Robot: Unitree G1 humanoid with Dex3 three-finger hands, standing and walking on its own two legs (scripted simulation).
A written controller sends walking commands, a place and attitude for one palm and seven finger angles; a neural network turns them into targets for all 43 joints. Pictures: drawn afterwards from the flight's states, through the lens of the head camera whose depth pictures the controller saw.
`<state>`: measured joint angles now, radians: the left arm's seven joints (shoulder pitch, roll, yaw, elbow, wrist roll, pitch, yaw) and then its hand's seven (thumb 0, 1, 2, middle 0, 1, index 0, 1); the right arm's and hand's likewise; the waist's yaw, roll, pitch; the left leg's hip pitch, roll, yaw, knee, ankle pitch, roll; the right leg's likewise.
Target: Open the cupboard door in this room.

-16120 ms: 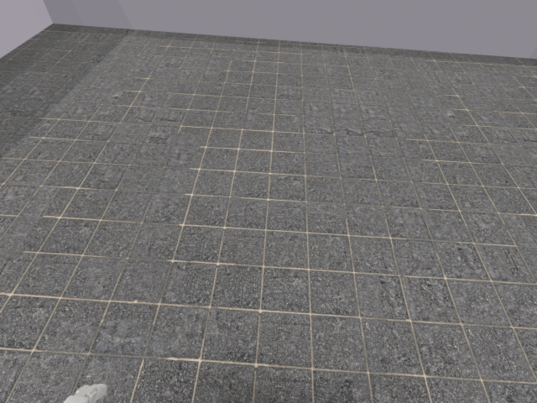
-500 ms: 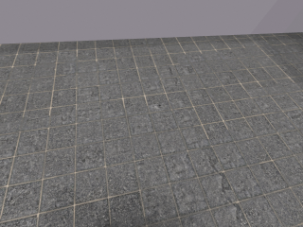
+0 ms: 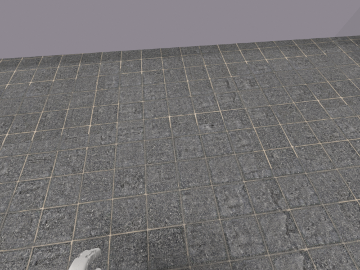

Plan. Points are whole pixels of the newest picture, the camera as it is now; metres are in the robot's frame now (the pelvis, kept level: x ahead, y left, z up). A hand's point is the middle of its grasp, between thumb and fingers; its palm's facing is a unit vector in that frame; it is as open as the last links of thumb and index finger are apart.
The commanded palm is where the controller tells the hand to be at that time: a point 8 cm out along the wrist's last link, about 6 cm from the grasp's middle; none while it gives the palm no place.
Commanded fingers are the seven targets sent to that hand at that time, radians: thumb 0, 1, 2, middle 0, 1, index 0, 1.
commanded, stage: turn or walk to find it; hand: left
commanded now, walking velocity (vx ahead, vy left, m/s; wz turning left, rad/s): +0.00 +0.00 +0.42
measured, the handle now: out of the picture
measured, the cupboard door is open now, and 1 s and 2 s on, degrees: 0 0 0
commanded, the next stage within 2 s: none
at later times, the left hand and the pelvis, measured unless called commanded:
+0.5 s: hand out of the picture -0.04 +0.23 -0.18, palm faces +0.30 -0.93 -0.24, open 7.4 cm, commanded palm none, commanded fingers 0.00 0.90 0.90 -0.20 -0.30 -0.20 -0.30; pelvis -0.02 +0.02 -0.01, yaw +14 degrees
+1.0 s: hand out of the picture +0.00 +0.20 -0.14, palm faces +0.42 -0.86 -0.29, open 7.4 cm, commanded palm none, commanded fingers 0.00 0.90 0.90 -0.20 -0.30 -0.20 -0.30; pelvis -0.02 -0.02 +0.00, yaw +26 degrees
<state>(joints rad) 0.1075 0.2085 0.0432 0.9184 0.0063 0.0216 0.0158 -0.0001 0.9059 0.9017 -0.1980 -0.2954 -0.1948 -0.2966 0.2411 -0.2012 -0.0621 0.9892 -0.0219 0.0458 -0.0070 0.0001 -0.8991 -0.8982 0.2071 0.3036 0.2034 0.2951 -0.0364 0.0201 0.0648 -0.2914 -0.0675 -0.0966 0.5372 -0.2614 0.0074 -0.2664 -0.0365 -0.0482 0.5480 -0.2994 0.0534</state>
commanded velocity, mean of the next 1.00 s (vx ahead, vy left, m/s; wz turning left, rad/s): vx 0.00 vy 0.00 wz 0.42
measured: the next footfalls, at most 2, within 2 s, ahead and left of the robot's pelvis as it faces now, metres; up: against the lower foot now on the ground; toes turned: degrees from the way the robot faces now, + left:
left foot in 0.46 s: -0.01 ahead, +0.14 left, +0.00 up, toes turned +17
right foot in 0.92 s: +0.07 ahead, -0.09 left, +0.00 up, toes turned +19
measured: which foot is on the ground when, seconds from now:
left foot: down 0.00-0.00, up 0.02-0.44, down 0.46-0.94, up 0.96-1.00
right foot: down 0.00-0.46, up 0.48-0.90, down 0.92-1.00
